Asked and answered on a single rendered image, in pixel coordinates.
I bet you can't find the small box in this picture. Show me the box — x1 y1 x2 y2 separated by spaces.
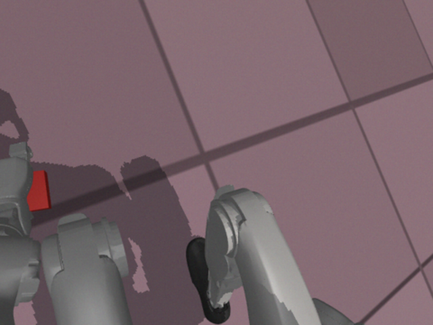
27 170 51 212

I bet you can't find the left robot hand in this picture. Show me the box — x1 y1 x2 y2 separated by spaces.
0 142 34 219

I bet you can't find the right robot foot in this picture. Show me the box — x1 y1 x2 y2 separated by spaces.
186 238 231 324

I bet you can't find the right robot hand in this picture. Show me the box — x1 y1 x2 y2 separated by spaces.
312 298 355 325

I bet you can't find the left robot arm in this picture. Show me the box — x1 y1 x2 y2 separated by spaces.
0 198 41 325

